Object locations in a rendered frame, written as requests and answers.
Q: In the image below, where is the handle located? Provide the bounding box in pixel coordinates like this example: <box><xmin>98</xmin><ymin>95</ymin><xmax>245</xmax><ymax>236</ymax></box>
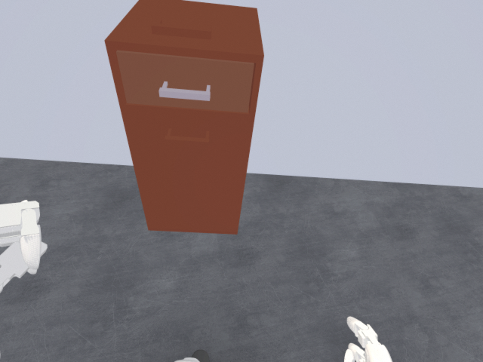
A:
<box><xmin>165</xmin><ymin>136</ymin><xmax>209</xmax><ymax>147</ymax></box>
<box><xmin>151</xmin><ymin>23</ymin><xmax>211</xmax><ymax>40</ymax></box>
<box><xmin>158</xmin><ymin>81</ymin><xmax>211</xmax><ymax>101</ymax></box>

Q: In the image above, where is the left robot hand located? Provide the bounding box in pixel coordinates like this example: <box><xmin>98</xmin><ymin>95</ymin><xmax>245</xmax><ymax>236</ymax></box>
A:
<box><xmin>0</xmin><ymin>200</ymin><xmax>48</xmax><ymax>292</ymax></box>

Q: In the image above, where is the right robot hand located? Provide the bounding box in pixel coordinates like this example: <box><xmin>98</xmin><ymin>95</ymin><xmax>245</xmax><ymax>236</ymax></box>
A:
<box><xmin>344</xmin><ymin>317</ymin><xmax>392</xmax><ymax>362</ymax></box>

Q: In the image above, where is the cabinet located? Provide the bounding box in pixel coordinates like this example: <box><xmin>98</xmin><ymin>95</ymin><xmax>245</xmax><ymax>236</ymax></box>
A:
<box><xmin>104</xmin><ymin>0</ymin><xmax>264</xmax><ymax>235</ymax></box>

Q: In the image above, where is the drawer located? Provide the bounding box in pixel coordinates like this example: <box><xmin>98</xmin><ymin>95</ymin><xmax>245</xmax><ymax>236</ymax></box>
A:
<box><xmin>116</xmin><ymin>51</ymin><xmax>254</xmax><ymax>113</ymax></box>

